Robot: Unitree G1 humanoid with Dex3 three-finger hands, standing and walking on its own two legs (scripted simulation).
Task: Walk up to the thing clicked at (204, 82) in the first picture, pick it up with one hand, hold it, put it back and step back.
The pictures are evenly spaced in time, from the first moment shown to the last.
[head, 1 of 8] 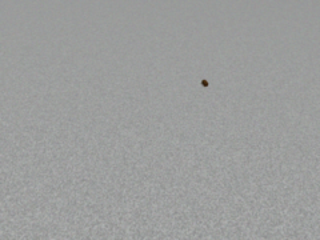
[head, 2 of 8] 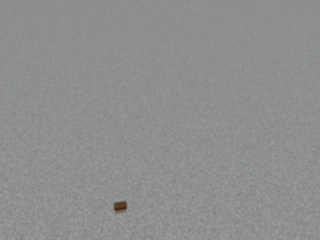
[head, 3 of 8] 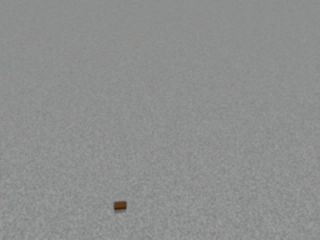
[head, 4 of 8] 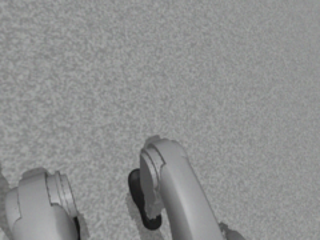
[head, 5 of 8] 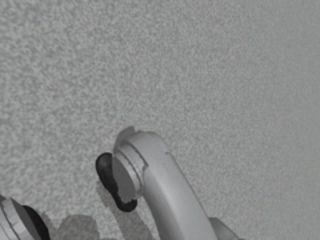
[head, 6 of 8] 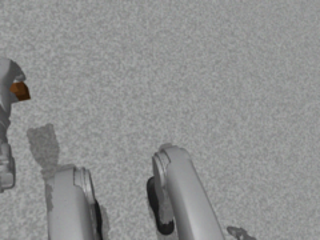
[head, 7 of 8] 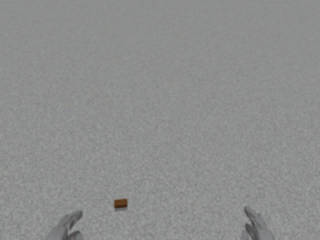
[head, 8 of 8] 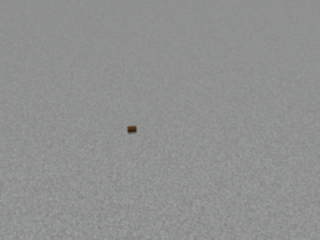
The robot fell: no
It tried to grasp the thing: yes
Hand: left
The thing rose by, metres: 0.68
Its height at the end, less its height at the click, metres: +0.00
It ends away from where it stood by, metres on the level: 0.01
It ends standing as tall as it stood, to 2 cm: yes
